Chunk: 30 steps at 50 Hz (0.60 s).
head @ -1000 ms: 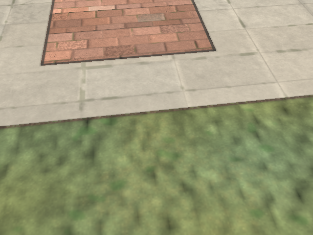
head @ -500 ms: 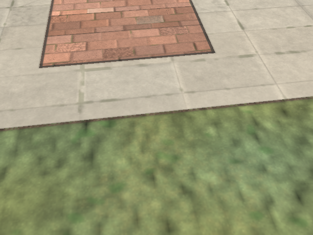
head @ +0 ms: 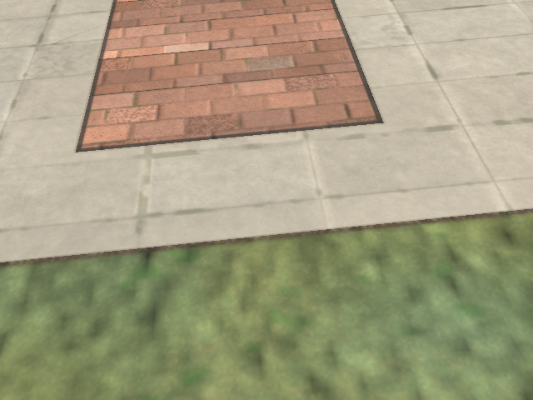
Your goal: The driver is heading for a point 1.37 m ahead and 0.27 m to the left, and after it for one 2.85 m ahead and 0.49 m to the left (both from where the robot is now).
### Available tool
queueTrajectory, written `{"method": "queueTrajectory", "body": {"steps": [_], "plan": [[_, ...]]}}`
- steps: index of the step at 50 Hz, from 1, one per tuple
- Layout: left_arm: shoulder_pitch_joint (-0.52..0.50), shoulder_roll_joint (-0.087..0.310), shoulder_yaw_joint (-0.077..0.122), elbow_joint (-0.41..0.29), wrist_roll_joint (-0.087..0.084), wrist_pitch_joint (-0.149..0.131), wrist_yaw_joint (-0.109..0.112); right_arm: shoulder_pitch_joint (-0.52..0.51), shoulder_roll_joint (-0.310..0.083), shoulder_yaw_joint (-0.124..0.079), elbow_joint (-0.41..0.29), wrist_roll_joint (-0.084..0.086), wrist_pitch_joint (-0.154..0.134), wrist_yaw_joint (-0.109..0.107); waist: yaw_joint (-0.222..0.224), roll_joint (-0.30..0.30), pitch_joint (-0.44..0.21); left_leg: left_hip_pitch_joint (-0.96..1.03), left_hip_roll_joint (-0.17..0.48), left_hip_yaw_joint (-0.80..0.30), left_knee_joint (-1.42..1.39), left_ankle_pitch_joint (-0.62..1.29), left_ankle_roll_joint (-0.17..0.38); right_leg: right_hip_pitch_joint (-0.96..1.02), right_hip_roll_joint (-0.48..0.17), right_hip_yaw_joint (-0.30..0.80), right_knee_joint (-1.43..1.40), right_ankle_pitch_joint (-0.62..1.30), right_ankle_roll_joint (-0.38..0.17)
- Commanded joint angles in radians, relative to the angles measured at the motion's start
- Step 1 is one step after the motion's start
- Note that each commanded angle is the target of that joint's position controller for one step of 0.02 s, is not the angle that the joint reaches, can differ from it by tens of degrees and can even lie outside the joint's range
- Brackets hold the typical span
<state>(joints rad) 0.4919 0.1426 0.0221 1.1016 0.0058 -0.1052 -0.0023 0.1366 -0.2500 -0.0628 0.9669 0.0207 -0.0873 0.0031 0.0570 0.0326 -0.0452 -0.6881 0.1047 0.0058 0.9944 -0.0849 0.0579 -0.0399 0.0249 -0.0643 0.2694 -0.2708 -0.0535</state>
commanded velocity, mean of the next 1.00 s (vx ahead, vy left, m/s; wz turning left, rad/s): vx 0.49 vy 0.00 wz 0.00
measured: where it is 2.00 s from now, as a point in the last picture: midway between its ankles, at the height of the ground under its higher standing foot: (292, 216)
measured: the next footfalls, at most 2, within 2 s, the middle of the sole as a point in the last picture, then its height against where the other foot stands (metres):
left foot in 0.26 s outside the picture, level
right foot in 0.78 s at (350, 357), level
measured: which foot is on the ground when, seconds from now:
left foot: up 0.00-0.24, down 0.26-0.80, up 0.82-1.00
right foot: down 0.00-0.28, up 0.30-0.76, down 0.78-1.00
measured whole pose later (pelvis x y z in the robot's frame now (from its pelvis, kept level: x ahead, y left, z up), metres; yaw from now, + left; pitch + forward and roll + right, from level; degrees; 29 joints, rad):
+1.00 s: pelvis +0.59 -0.03 +0.00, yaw +0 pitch +1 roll +0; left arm 0.28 0.23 0.06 0.94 0.01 -0.11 -0.03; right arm 0.19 -0.27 -0.06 0.96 0.02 -0.08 -0.01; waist 0.02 0.03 0.01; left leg -0.57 0.11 -0.02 1.11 -0.27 0.06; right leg -0.23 0.05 -0.08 0.35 -0.15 -0.08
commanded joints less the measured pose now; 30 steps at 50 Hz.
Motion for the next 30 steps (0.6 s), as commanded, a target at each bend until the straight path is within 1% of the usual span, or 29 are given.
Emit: {"method": "queueTrajectory", "body": {"steps": [1,3,5,7,8,9,10,11,12,13,14,15,16,17,18,19,20,21,22,24,26,28,30], "plan": [[0.029,0.167,0.025,-0.047,0.0,-0.002,0.02,-0.15,-0.005,0.007,-0.087,0.001,-0.006,0.009,-0.004,-0.097,0.154,-0.106,-0.009,0.016,-0.207,0.109,-0.019,-0.016,-0.222,0.152,-0.159,0.329,-0.105],[0.052,0.178,0.029,-0.048,-0.005,-0.001,0.026,-0.224,-0.003,0.013,-0.111,0.007,-0.008,0.018,0.013,-0.111,0.168,-0.06,-0.031,0.04,-0.313,0.156,-0.021,-0.01,-0.223,0.129,-0.181,0.309,-0.105],[0.078,0.176,0.033,-0.039,-0.012,0.002,0.027,-0.278,-0.008,0.017,-0.13,0.011,-0.01,0.029,0.022,-0.113,0.189,-0.048,-0.043,0.047,-0.38,0.165,-0.01,0.03,-0.238,0.113,-0.179,0.319,-0.11],[0.088,0.177,0.039,-0.033,-0.017,0.007,0.027,-0.321,-0.012,0.02,-0.154,0.013,-0.016,0.041,0.019,-0.116,0.205,-0.046,-0.047,0.044,-0.43,0.144,0.011,0.092,-0.264,0.102,-0.156,0.374,-0.109],[0.083,0.183,0.043,-0.033,-0.018,0.011,0.028,-0.329,-0.019,0.019,-0.163,0.014,-0.02,0.048,0.009,-0.12,0.201,-0.031,-0.053,0.046,-0.451,0.121,0.025,0.125,-0.275,0.094,-0.131,0.43,-0.105],[0.067,0.194,0.048,-0.037,-0.017,0.014,0.029,-0.315,-0.033,0.014,-0.167,0.013,-0.024,0.052,-0.012,-0.129,0.18,0.016,-0.069,0.056,-0.468,0.09,0.041,0.152,-0.282,0.084,-0.089,0.551,-0.096],[0.051,0.21,0.054,-0.043,-0.015,0.017,0.03,-0.273,-0.057,0.003,-0.161,0.011,-0.027,0.052,-0.043,-0.153,0.135,0.098,-0.098,0.073,-0.468,0.055,0.057,0.178,-0.286,0.078,-0.026,0.74,-0.086],[0.036,0.226,0.06,-0.048,-0.012,0.024,0.03,-0.186,-0.092,-0.014,-0.143,0.011,-0.028,0.049,-0.093,-0.185,0.067,0.223,-0.136,0.096,-0.458,0.021,0.076,0.193,-0.283,0.068,0.082,0.942,-0.074],[0.011,0.225,0.059,-0.056,-0.009,0.031,0.028,-0.004,-0.139,-0.04,-0.09,0.014,-0.025,0.042,-0.183,-0.192,-0.036,0.455,-0.163,0.109,-0.473,0.037,0.106,0.141,-0.245,0.037,0.283,1.039,-0.049],[-0.017,0.209,0.048,-0.083,-0.001,0.03,0.023,0.194,-0.196,-0.061,-0.043,0.004,-0.019,0.031,-0.261,-0.15,-0.168,0.804,-0.02,-0.053,-0.43,0.021,0.163,-0.107,-0.208,0.03,0.569,0.808,-0.021],[0.111,0.055,0.007,-0.098,-0.008,0.008,0.005,0.317,-0.276,-0.077,-0.015,-0.022,-0.014,0.027,-0.184,0.133,-0.363,1.176,0.268,-0.593,-0.529,-0.222,0.34,-0.51,-0.004,0.059,1.001,0.085,0.045],[0.068,0.097,0.015,-0.083,-0.032,-0.028,-0.004,0.304,-0.197,-0.05,-0.006,-0.022,-0.01,0.026,-0.202,0.155,-0.397,1.165,0.289,-0.8,-0.691,-0.26,0.331,-0.621,0.025,0.226,1.158,-0.26,0.02],[-0.041,0.167,0.036,-0.126,-0.058,-0.042,-0.005,0.191,-0.145,-0.035,-0.018,-0.009,-0.013,0.027,-0.176,0.134,-0.21,1.018,0.25,-0.62,-0.705,-0.217,0.269,-0.716,-0.041,0.2,1.195,-0.218,0.002],[-0.118,0.188,0.039,-0.149,-0.058,-0.047,0.005,0.087,-0.101,-0.02,-0.044,-0.006,-0.019,0.03,-0.139,0.024,-0.107,0.824,0.216,-0.461,-0.727,-0.103,0.231,-0.688,-0.1,0.168,1.149,-0.119,-0.005],[-0.15,0.191,0.051,-0.155,-0.044,-0.041,0.017,0.028,-0.07,-0.011,-0.049,-0.017,-0.027,0.036,-0.098,-0.036,-0.044,0.66,0.18,-0.359,-0.756,-0.019,0.206,-0.633,-0.137,0.148,1.085,-0.057,-0.006],[-0.127,0.176,0.059,-0.154,-0.034,-0.024,0.024,0.003,-0.043,-0.002,-0.043,-0.027,-0.032,0.041,-0.055,-0.022,-0.016,0.551,0.139,-0.277,-0.788,0.01,0.188,-0.56,-0.17,0.153,1.036,-0.022,-0.009],[-0.098,0.146,0.057,-0.151,-0.032,-0.006,0.027,0.008,-0.037,0.001,-0.031,-0.029,-0.034,0.043,-0.034,0.011,-0.004,0.489,0.121,-0.24,-0.817,0.003,0.188,-0.518,-0.181,0.151,1.002,-0.011,-0.011],[-0.09,0.124,0.055,-0.154,-0.032,0.006,0.03,0.024,-0.048,-0.001,-0.02,-0.026,-0.035,0.04,-0.024,0.025,0.017,0.447,0.112,-0.209,-0.843,0.005,0.195,-0.509,-0.19,0.143,0.968,-0.011,-0.007],[-0.111,0.123,0.056,-0.166,-0.031,0.015,0.031,0.04,-0.062,-0.003,-0.01,-0.024,-0.036,0.034,-0.018,0.033,0.045,0.415,0.107,-0.181,-0.866,0.014,0.199,-0.525,-0.198,0.135,0.927,0.003,0.001],[-0.2,0.146,0.061,-0.204,-0.019,0.02,0.033,0.078,-0.097,-0.008,0.002,-0.025,-0.036,0.016,-0.027,0.025,0.079,0.414,0.106,-0.152,-0.893,0.036,0.208,-0.602,-0.21,0.125,0.824,0.094,0.028],[-0.287,0.152,0.061,-0.233,-0.011,0.017,0.028,0.12,-0.112,-0.011,0.008,-0.022,-0.03,0.002,-0.05,0.013,0.091,0.456,0.098,-0.127,-0.896,0.064,0.194,-0.659,-0.21,0.116,0.686,0.216,0.042],[-0.366,0.14,0.054,-0.255,-0.013,0.011,0.019,0.154,-0.121,-0.012,0.009,-0.017,-0.024,-0.005,-0.073,0.013,0.098,0.478,0.078,-0.085,-0.893,0.087,0.168,-0.639,-0.186,0.093,0.53,0.322,0.044],[-0.444,0.131,0.046,-0.272,-0.02,0.008,0.009,0.194,-0.135,-0.014,0.016,-0.009,-0.021,-0.008,-0.101,0.013,0.106,0.506,0.069,-0.057,-0.89,0.075,0.151,-0.603,-0.151,0.061,0.411,0.377,0.047]]}}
